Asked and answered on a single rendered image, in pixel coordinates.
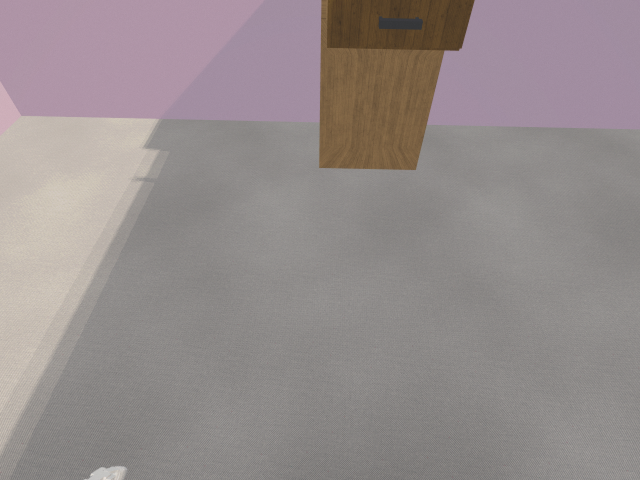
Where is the handle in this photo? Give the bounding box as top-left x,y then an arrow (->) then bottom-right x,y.
379,16 -> 423,30

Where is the drawer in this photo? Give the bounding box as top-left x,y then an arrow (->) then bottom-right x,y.
327,0 -> 475,51

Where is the cabinet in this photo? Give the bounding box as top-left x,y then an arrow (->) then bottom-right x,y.
319,0 -> 445,170

